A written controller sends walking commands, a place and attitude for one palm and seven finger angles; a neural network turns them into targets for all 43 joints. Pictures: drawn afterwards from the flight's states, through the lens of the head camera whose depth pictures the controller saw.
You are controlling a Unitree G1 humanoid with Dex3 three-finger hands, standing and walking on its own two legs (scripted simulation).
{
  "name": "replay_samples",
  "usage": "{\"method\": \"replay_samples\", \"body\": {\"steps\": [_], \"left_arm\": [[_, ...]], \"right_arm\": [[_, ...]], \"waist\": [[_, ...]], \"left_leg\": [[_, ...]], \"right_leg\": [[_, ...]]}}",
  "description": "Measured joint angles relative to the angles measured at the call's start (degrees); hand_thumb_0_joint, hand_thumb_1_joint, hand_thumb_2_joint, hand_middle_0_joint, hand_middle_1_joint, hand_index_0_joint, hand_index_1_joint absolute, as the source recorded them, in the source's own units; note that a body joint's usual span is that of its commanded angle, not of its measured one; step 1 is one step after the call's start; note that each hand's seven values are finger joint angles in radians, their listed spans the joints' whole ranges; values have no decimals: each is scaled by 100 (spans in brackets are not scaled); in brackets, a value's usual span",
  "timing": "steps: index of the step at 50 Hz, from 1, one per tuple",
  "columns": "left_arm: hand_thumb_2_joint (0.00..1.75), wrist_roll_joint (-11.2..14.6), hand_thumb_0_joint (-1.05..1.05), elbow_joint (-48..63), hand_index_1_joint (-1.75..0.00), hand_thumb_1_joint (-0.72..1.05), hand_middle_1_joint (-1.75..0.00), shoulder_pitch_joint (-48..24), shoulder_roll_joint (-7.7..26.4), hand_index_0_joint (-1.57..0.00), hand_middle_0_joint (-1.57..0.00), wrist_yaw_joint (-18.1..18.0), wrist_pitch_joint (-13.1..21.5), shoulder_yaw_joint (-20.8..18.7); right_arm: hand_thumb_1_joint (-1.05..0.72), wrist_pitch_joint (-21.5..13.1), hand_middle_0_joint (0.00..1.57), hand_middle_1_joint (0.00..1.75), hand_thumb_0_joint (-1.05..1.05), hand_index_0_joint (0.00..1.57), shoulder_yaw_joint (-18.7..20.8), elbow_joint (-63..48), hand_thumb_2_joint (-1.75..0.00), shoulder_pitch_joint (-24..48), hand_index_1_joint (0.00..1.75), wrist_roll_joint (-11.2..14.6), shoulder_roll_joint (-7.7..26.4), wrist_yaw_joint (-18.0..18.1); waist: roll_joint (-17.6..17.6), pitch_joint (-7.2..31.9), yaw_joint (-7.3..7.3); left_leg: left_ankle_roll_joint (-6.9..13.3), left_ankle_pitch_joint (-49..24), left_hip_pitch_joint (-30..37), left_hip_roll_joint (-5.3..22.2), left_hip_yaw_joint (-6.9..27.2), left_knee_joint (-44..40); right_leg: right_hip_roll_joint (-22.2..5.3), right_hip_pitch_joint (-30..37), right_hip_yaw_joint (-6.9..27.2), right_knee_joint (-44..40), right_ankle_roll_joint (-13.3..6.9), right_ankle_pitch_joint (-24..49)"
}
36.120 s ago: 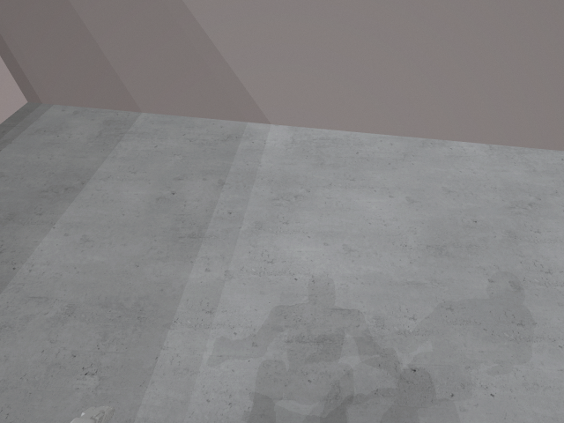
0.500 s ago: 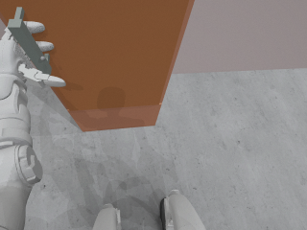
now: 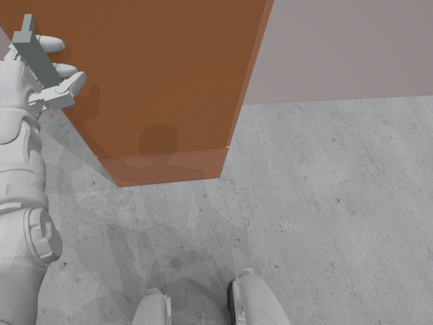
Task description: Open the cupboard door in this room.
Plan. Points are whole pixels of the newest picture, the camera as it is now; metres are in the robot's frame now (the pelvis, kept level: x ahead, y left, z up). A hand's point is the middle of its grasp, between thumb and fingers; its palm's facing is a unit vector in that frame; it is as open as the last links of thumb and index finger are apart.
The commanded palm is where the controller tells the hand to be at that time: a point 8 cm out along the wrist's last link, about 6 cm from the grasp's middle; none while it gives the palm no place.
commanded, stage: close the thumb around the handle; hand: left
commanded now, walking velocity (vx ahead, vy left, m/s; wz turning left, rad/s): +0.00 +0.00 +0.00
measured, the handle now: (49, 66) +0.56 +0.25 +0.07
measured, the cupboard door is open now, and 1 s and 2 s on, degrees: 1 23 44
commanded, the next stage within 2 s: pull the door open along its arc in 0.22 s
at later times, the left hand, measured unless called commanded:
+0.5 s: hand (61, 89) +0.51 +0.22 +0.07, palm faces +0.03 -1.00 -0.02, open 5.7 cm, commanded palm +0.46 +0.27 +0.07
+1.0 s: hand (92, 156) +0.38 +0.16 +0.08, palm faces +0.37 -0.93 +0.04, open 5.7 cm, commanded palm +0.32 +0.19 +0.07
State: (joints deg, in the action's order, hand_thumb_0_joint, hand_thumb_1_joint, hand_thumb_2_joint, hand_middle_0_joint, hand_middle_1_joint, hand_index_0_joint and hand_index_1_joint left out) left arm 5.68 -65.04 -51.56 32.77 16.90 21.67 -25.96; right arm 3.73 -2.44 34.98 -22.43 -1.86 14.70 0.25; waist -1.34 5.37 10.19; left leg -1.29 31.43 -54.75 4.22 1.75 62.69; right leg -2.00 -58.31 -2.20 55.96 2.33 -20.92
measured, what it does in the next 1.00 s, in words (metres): stands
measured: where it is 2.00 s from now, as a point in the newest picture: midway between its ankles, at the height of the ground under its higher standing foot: outside the picture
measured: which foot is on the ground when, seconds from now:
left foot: down 0.00-1.00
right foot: down 0.00-1.00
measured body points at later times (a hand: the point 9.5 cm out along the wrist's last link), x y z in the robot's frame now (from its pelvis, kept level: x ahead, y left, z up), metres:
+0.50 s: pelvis +0.00 +0.00 +0.00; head +0.15 +0.01 +0.43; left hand +0.50 +0.27 +0.08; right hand +0.02 -0.27 -0.10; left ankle -0.03 +0.13 -0.66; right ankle +0.05 -0.15 -0.66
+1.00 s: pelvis +0.02 +0.00 +0.02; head +0.09 +0.00 +0.46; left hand +0.35 +0.21 +0.08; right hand +0.15 -0.24 -0.09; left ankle -0.03 +0.13 -0.66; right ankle +0.05 -0.15 -0.66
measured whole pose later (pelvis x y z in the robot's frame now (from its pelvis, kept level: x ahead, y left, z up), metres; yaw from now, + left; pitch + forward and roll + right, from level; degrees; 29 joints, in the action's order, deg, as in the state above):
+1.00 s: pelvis +0.02 +0.00 +0.02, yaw +1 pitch +17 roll -1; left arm 4.1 -21.2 -10.9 2.7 -15.4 21.3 -9.6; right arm 0.9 0.6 31.0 -15.2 -2.5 11.9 -2.4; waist -1.6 7.9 2.3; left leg -1.5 30.2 -41.4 3.1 0.2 55.1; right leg -3.0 -46.8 -1.0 52.0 2.3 -21.7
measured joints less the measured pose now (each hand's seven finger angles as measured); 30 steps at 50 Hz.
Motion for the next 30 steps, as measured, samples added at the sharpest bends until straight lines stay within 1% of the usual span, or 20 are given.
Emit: {"method": "replay_samples", "body": {"steps": [4, 8, 17, 21, 25, 30], "left_arm": [[76, 2, 0, 4, -132, 59, -132, 15, 3, -34, -36, -1, 8, 10], [83, 14, 1, -8, -134, 74, -133, 37, 24, -35, -37, 46, 29, -7], [83, 28, 1, 22, -135, 75, -135, 75, 27, -35, -37, 78, 18, -43], [81, 0, 1, 52, -135, 75, -135, 153, 75, -35, -37, 187, 13, -169], [80, 117, 1, 338, -135, 75, -135, 460, 5, -36, -37, 237, -27, -210], [76, 358, 1, 962, -135, 74, -135, 1125, -303, -36, -37, 254, -48, -165]], "right_arm": [[-91, -16, 20, 30, 0, 20, 17, 28, -90, -5, 30, -4, 5, 7], [-91, -18, 20, 30, 0, 20, 22, 27, -90, 8, 30, 2, 22, 12], [-91, -21, 20, 30, 0, 20, 41, -12, -90, 56, 30, 10, 50, 27], [-91, 7, 20, 30, 0, 20, 25, -77, -90, 89, 30, 27, 56, 33], [-91, 43, 20, 30, 1, 20, 47, -179, -90, 71, 30, 64, 46, 16], [-91, 97, 20, 30, 1, 20, 79, -300, -90, 20, 30, 126, 30, -32]], "waist": [[1, 16, -1], [4, 12, -1], [2, 18, -3], [4, 24, 23], [0, 38, 5], [-10, 93, -91]], "left_leg": [[-13, -2, -1, 3, 17, -10], [-21, 3, 22, 14, 22, -23], [-35, 3, 32, 24, 29, -35], [-33, 11, 55, 46, -1, -41], [-26, 11, 158, 65, -68, -107], [-8, -15, 403, 65, -166, -289]], "right_leg": [[2, 1, -16, -1, -12, -8], [13, 20, -22, -8, -21, -15], [24, 24, -28, -7, -35, -24], [49, 26, 1, -11, -37, -16], [72, 89, 61, -56, -30, -2], [81, 275, 145, -184, -14, 21]]}}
